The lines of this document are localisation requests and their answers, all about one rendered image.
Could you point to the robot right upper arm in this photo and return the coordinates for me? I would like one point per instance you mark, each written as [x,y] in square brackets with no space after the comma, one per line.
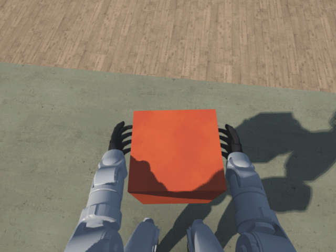
[251,241]

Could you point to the robot left upper arm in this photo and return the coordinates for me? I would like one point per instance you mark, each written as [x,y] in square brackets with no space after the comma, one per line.
[105,240]

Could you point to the left robot forearm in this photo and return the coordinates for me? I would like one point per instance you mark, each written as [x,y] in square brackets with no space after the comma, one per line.
[104,202]

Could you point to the carton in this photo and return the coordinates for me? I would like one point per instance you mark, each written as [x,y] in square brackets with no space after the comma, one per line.
[176,157]

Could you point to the right robot forearm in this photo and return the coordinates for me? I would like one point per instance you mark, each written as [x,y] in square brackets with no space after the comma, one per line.
[253,212]

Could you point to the right robot shin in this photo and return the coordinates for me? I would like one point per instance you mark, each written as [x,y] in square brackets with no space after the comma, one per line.
[197,221]

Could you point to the left robot hand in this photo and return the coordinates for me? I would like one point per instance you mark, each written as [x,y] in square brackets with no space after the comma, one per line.
[117,138]

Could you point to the right robot hand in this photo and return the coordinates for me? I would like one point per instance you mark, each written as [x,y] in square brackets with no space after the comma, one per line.
[233,141]

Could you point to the right robot thigh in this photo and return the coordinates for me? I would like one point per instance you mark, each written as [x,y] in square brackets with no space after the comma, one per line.
[201,239]

